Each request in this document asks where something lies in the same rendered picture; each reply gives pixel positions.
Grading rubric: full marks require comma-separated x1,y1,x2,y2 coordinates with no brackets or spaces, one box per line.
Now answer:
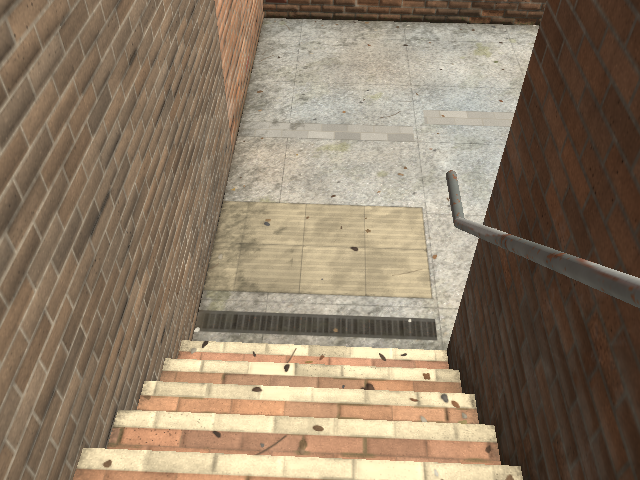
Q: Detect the stairs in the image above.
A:
73,340,523,480

